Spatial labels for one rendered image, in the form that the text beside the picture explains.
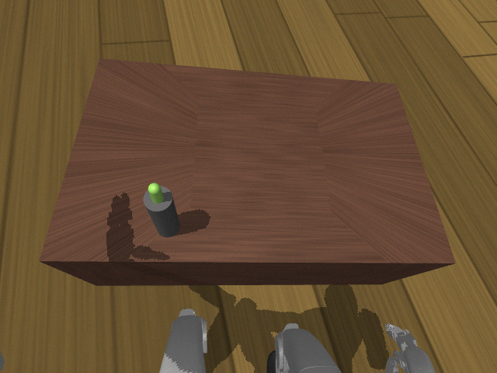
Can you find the right robot hand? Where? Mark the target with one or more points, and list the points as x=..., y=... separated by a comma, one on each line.
x=411, y=359

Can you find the bottle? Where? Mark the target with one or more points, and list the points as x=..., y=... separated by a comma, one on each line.
x=160, y=205

